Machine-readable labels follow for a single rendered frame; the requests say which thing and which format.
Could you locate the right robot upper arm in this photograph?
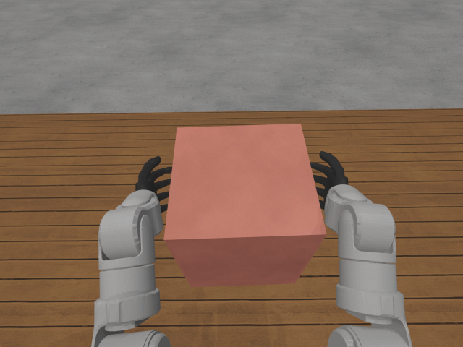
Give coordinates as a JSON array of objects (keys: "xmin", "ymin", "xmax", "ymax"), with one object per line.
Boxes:
[{"xmin": 328, "ymin": 325, "xmax": 409, "ymax": 347}]

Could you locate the robot left forearm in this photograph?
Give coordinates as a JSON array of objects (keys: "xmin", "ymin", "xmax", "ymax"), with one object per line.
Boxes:
[{"xmin": 91, "ymin": 189, "xmax": 163, "ymax": 347}]

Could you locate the left robot upper arm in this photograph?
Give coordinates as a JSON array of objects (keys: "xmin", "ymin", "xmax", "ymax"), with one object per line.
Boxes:
[{"xmin": 98, "ymin": 330, "xmax": 171, "ymax": 347}]

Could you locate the right robot hand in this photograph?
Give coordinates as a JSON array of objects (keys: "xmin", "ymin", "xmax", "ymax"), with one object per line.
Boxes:
[{"xmin": 310, "ymin": 151, "xmax": 348, "ymax": 210}]

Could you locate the carton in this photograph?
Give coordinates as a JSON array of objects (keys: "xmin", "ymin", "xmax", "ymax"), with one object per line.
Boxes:
[{"xmin": 163, "ymin": 124, "xmax": 327, "ymax": 287}]

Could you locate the robot right forearm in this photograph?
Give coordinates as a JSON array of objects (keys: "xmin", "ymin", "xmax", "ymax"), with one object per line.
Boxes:
[{"xmin": 324, "ymin": 184, "xmax": 412, "ymax": 347}]

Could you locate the left robot hand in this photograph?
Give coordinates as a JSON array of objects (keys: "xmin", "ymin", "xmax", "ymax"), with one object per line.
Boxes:
[{"xmin": 135, "ymin": 156, "xmax": 172, "ymax": 212}]

